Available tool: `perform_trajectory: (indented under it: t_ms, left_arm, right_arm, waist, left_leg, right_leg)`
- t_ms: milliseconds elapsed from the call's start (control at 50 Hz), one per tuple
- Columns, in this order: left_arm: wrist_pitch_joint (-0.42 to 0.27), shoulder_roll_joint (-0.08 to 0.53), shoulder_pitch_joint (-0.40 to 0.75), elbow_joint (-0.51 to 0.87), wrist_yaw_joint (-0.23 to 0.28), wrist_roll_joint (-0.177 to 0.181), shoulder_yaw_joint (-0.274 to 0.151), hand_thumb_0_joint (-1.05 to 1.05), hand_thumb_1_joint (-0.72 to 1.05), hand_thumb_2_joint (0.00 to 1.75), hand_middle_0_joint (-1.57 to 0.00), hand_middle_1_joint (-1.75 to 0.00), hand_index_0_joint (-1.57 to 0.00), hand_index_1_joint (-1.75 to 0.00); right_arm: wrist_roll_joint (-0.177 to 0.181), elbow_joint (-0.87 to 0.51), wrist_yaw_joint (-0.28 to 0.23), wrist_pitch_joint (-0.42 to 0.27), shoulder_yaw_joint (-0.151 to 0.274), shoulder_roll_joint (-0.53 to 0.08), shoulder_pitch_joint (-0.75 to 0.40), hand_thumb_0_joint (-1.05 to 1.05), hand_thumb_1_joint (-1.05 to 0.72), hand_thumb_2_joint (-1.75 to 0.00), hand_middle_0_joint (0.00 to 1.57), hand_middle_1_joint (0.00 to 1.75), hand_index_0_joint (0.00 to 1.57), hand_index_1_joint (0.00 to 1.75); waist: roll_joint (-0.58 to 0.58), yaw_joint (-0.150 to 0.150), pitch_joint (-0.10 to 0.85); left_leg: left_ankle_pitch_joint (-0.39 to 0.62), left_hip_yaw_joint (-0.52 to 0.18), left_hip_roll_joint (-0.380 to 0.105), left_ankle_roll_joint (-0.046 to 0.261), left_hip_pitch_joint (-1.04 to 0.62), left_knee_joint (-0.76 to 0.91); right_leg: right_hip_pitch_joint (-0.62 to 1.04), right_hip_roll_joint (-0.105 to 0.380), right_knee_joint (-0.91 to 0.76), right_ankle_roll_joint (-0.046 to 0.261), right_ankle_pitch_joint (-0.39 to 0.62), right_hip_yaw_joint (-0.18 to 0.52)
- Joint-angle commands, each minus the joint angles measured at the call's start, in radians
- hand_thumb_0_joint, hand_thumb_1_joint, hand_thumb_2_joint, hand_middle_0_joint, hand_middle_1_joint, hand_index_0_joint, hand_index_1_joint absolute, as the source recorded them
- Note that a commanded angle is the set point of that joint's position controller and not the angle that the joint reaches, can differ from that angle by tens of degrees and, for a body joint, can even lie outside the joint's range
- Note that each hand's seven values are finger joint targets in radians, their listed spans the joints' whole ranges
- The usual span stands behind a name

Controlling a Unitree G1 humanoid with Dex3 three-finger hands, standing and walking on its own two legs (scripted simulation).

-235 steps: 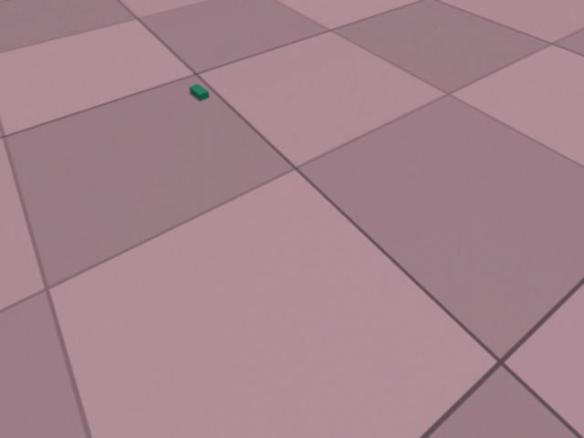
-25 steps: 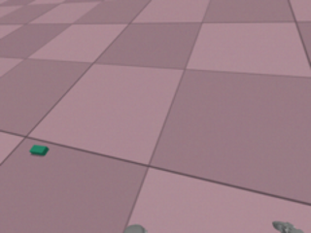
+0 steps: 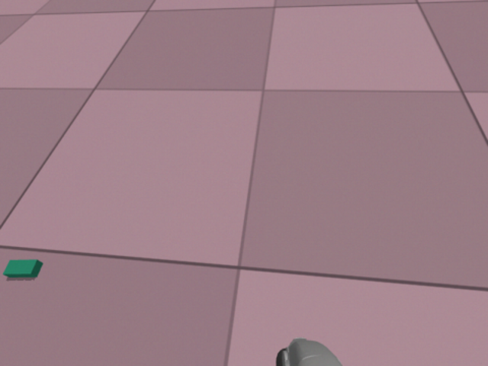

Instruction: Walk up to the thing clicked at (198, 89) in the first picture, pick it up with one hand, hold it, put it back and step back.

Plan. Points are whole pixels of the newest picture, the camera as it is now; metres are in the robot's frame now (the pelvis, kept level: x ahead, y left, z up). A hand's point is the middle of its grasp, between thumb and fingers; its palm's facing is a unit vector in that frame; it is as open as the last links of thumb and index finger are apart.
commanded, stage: walk up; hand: left
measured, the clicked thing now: (23, 268) +0.69 +1.00 -0.73
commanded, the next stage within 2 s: none
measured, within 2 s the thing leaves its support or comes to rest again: neither
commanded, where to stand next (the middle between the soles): +0.28 +0.80 m, yaw -9 degrees
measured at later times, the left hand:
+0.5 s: hand out of the picture +0.16 +0.56 -0.13, palm faces -0.06 -0.78 -0.62, open 7.4 cm
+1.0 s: hand out of the picture +0.26 +0.69 -0.09, palm faces -0.03 -0.77 -0.63, open 7.3 cm
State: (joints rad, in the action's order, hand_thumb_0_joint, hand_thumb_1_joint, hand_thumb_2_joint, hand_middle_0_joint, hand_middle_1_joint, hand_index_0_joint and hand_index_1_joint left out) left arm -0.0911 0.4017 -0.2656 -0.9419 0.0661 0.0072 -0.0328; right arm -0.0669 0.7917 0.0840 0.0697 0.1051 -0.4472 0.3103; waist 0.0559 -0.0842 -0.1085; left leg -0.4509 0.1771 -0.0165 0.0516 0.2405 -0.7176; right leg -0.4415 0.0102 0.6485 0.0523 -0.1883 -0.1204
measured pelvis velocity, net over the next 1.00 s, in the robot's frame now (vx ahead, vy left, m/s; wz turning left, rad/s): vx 0.17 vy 0.37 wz -0.06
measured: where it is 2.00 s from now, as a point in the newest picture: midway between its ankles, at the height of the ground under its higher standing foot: outside the picture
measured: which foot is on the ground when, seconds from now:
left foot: down 0.00-0.00, up 0.02-0.38, down 0.40-0.72, up 0.74-1.00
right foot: down 0.00-0.42, up 0.44-0.70, down 0.72-1.00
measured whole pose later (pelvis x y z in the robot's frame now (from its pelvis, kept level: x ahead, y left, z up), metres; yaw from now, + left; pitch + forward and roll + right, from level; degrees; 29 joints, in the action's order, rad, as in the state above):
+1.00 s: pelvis +0.17 +0.37 +0.00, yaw -3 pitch -2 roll +0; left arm -0.07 0.42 -0.28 -0.85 0.09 -0.03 -0.06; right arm -0.06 0.73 0.09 0.11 0.13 -0.50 0.25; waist 0.17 0.00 -0.11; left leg -0.41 -0.17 -0.06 -0.01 0.56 -1.20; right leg -0.41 0.12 0.73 0.00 -0.28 -0.06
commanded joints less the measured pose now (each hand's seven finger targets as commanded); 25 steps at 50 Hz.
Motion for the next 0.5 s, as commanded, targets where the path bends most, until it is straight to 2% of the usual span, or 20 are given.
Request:
perform_trajectory:
  t_ms: [0, 20, 40, 60, 100, 120, 140, 180, 220, 260, 300, 320, 340, 360, 380, 400, 420, 440, 460, 480]
  left_arm:
    - [0.002, 0.402, -0.254, 0.03, 0.065, -0.023, -0.13, 0.0, 0.9, 0.9, -0.2, -0.3, -0.2, -0.3]
    - [0.007, 0.41, -0.145, 0.067, 0.069, -0.014, -0.128, 0.0, 0.9, 0.9, -0.2, -0.3, -0.2, -0.3]
    - [0.003, 0.397, -0.073, 0.089, 0.065, -0.014, -0.126, 0.0, 0.9, 0.9, -0.2, -0.3, -0.2, -0.3]
    - [-0.004, 0.371, -0.059, 0.101, 0.061, -0.017, -0.124, 0.0, 0.9, 0.9, -0.2, -0.3, -0.2, -0.3]
    - [-0.011, 0.336, -0.038, 0.1, 0.051, -0.016, -0.116, 0.0, 0.9, 0.9, -0.2, -0.3, -0.2, -0.3]
    - [-0.013, 0.33, -0.044, 0.095, 0.047, -0.021, -0.116, 0.0, 0.9, 0.9, -0.2, -0.3, -0.2, -0.3]
    - [-0.018, 0.336, -0.04, 0.095, 0.045, -0.026, -0.122, 0.0, 0.9, 0.9, -0.2, -0.3, -0.2, -0.3]
    - [-0.022, 0.346, -0.059, 0.096, 0.039, -0.028, -0.128, 0.0, 0.9, 0.9, -0.2, -0.3, -0.2, -0.3]
    - [-0.019, 0.373, -0.045, 0.1, 0.036, -0.033, -0.136, 0.0, 0.9, 0.9, -0.2, -0.3, -0.2, -0.3]
    - [-0.017, 0.413, 0.001, 0.115, 0.035, -0.043, -0.147, 0.0, 0.9, 0.9, -0.2, -0.3, -0.2, -0.3]
    - [-0.012, 0.426, -0.008, 0.111, 0.035, -0.046, -0.149, 0.0, 0.9, 0.9, -0.2, -0.3, -0.2, -0.3]
    - [-0.008, 0.437, 0.002, 0.114, 0.034, -0.048, -0.15, 0.0, 0.9, 0.9, -0.2, -0.3, -0.2, -0.3]
    - [-0.004, 0.44, 0.047, 0.121, 0.035, -0.05, -0.147, 0.0, 0.9, 0.9, -0.2, -0.3, -0.2, -0.3]
    - [0.003, 0.418, 0.086, 0.127, 0.037, -0.05, -0.139, 0.0, 0.9, 0.9, -0.2, -0.3, -0.2, -0.3]
    - [0.012, 0.342, 0.058, 0.114, 0.04, -0.048, -0.114, 0.0, 0.9, 0.9, -0.2, -0.3, -0.2, -0.3]
    - [0.022, 0.23, 0.02, 0.112, 0.042, -0.032, -0.079, 0.0, 0.9, 0.9, -0.2, -0.3, -0.2, -0.3]
    - [0.022, 0.223, 0.021, 0.12, 0.056, -0.016, -0.072, 0.0, 0.9, 0.9, -0.2, -0.3, -0.2, -0.3]
    - [0.012, 0.261, 0.02, 0.101, 0.068, -0.021, -0.067, 0.0, 0.9, 0.9, -0.2, -0.3, -0.2, -0.3]
    - [0.008, 0.305, 0.02, 0.081, 0.067, -0.009, -0.07, 0.0, 0.9, 0.9, -0.2, -0.3, -0.2, -0.3]
    - [0.007, 0.324, 0.021, 0.051, 0.063, 0.007, -0.081, 0.0, 0.9, 0.9, -0.2, -0.3, -0.2, -0.3]
  right_arm:
    - [0.01, -0.135, -0.014, 0.003, 0.027, -0.153, -0.018, 0.0, -0.9, -0.9, 0.2, 0.3, 0.2, 0.3]
    - [0.001, -0.12, -0.019, 0.019, 0.053, -0.22, 0.008, 0.0, -0.9, -0.9, 0.2, 0.3, 0.2, 0.3]
    - [-0.005, -0.1, -0.02, 0.022, 0.063, -0.242, 0.0, 0.0, -0.9, -0.9, 0.2, 0.3, 0.2, 0.3]
    - [-0.005, -0.089, -0.017, 0.016, 0.067, -0.256, -0.034, 0.0, -0.9, -0.9, 0.2, 0.3, 0.2, 0.3]
    - [0.0, -0.054, -0.009, 0.016, 0.067, -0.25, 0.002, 0.0, -0.9, -0.9, 0.2, 0.3, 0.2, 0.3]
    - [0.001, -0.049, -0.006, 0.015, 0.065, -0.239, 0.011, 0.0, -0.9, -0.9, 0.2, 0.3, 0.2, 0.3]
    - [-0.001, -0.047, 0.0, 0.018, 0.061, -0.227, 0.012, 0.0, -0.9, -0.9, 0.2, 0.3, 0.2, 0.3]
    - [0.002, -0.052, 0.008, 0.018, 0.056, -0.214, -0.017, 0.0, -0.9, -0.9, 0.2, 0.3, 0.2, 0.3]
    - [0.0, -0.064, 0.017, 0.019, 0.059, -0.208, -0.047, 0.0, -0.9, -0.9, 0.2, 0.3, 0.2, 0.3]
    - [0.0, -0.083, 0.029, 0.02, 0.059, -0.207, -0.065, 0.0, -0.9, -0.9, 0.2, 0.3, 0.2, 0.3]
    - [0.004, -0.083, 0.034, 0.015, 0.066, -0.217, -0.079, 0.0, -0.9, -0.9, 0.2, 0.3, 0.2, 0.3]
    - [0.005, -0.079, 0.034, 0.013, 0.071, -0.223, -0.057, 0.0, -0.9, -0.9, 0.2, 0.3, 0.2, 0.3]
    - [0.005, -0.063, 0.03, 0.01, 0.078, -0.223, -0.006, 0.0, -0.9, -0.9, 0.2, 0.3, 0.2, 0.3]
    - [0.002, -0.03, 0.024, 0.004, 0.089, -0.229, 0.091, 0.0, -0.9, -0.9, 0.2, 0.3, 0.2, 0.3]
    - [-0.008, 0.008, 0.013, -0.004, 0.102, -0.244, 0.187, 0.0, -0.9, -0.9, 0.2, 0.3, 0.2, 0.3]
    - [-0.028, -0.001, 0.002, -0.011, 0.11, -0.306, 0.216, 0.0, -0.9, -0.9, 0.2, 0.3, 0.2, 0.3]
    - [-0.011, -0.045, -0.006, -0.023, 0.112, -0.382, 0.091, 0.0, -0.9, -0.9, 0.2, 0.3, 0.2, 0.3]
    - [0.012, -0.064, -0.014, -0.023, 0.12, -0.43, -0.012, 0.0, -0.9, -0.9, 0.2, 0.3, 0.2, 0.3]
    - [0.01, -0.083, -0.022, -0.025, 0.103, -0.366, -0.054, 0.0, -0.9, -0.9, 0.2, 0.3, 0.2, 0.3]
    - [0.003, -0.093, -0.031, -0.029, 0.086, -0.296, -0.037, 0.0, -0.9, -0.9, 0.2, 0.3, 0.2, 0.3]
  waist:
    - [-0.118, 0.136, 0.225]
    - [-0.067, 0.105, 0.171]
    - [-0.088, 0.084, 0.116]
    - [-0.086, 0.087, 0.077]
    - [-0.091, 0.061, 0.046]
    - [-0.108, 0.061, 0.043]
    - [-0.139, 0.061, 0.043]
    - [-0.163, 0.073, 0.05]
    - [-0.221, 0.075, 0.045]
    - [-0.292, 0.06, 0.046]
    - [-0.282, 0.069, 0.065]
    - [-0.268, 0.058, 0.088]
    - [-0.255, 0.017, 0.109]
    - [-0.178, -0.044, 0.14]
    - [-0.006, -0.089, 0.172]
    - [0.295, -0.117, 0.101]
    - [0.339, -0.053, 0.046]
    - [0.334, -0.012, 0.03]
    - [0.24, -0.001, 0.006]
    - [0.155, -0.01, 0.01]
  left_leg:
    - [-0.103, -0.267, -0.005, -0.044, 0.443, -0.453]
    - [-0.093, -0.292, -0.037, -0.055, 0.444, -0.528]
    - [-0.09, -0.298, -0.068, -0.062, 0.468, -0.556]
    - [-0.055, -0.329, -0.093, -0.064, 0.455, -0.561]
    - [0.003, -0.331, -0.081, -0.059, 0.382, -0.514]
    - [0.035, -0.327, -0.078, -0.06, 0.369, -0.496]
    - [0.059, -0.33, -0.093, -0.064, 0.359, -0.496]
    - [0.09, -0.301, -0.097, -0.072, 0.361, -0.414]
    - [0.093, -0.241, -0.104, -0.081, 0.321, -0.345]
    - [0.06, -0.22, -0.13, -0.08, 0.273, -0.265]
    - [0.025, -0.188, -0.119, -0.073, 0.222, -0.186]
    - [0.022, -0.162, -0.108, -0.069, 0.172, -0.16]
    - [0.043, -0.138, -0.098, -0.059, 0.084, -0.102]
    - [0.094, -0.119, -0.075, -0.052, -0.063, 0.005]
    - [0.042, -0.125, -0.026, -0.048, -0.166, 0.1]
    - [-0.172, -0.407, -0.158, -0.021, -0.129, 0.343]
    - [-0.199, -0.715, -0.311, 0.024, -0.044, 0.494]
    - [-0.203, -0.825, -0.367, 0.114, 0.009, 0.525]
    - [-0.039, -0.732, -0.349, 0.142, 0.005, 0.437]
    - [0.198, -0.546, -0.274, 0.119, -0.048, 0.316]
  right_leg:
    - [0.502, 0.422, -0.37, 0.11, -0.374, 0.715]
    - [0.379, 0.464, -0.405, 0.175, -0.559, 0.769]
    - [0.301, 0.464, -0.411, 0.224, -0.593, 0.754]
    - [0.227, 0.427, -0.398, 0.226, -0.527, 0.684]
    - [0.119, 0.329, -0.359, 0.153, -0.393, 0.461]
    - [0.105, 0.298, -0.327, 0.142, -0.334, 0.403]
    - [0.092, 0.297, -0.312, 0.153, -0.303, 0.375]
    - [0.096, 0.262, -0.29, 0.146, -0.273, 0.306]
    - [0.036, 0.242, -0.284, 0.139, -0.305, 0.26]
    - [-0.009, 0.247, -0.268, 0.142, -0.327, 0.243]
    - [-0.024, 0.242, -0.227, 0.142, -0.348, 0.235]
    - [-0.03, 0.241, -0.198, 0.137, -0.355, 0.235]
    - [-0.076, 0.241, -0.152, 0.126, -0.342, 0.225]
    - [-0.155, 0.204, -0.022, 0.091, -0.337, 0.171]
    - [-0.201, 0.126, 0.218, 0.049, -0.304, 0.101]
    - [-0.367, -0.042, 0.497, 0.007, -0.44, 0.06]
    - [-0.463, -0.112, 0.592, -0.006, -0.442, 0.131]
    - [-0.408, -0.028, 0.642, 0.024, -0.39, 0.18]
    - [-0.406, 0.005, 0.636, 0.009, -0.346, 0.162]
    - [-0.402, 0.008, 0.595, 0.0, -0.3, 0.18]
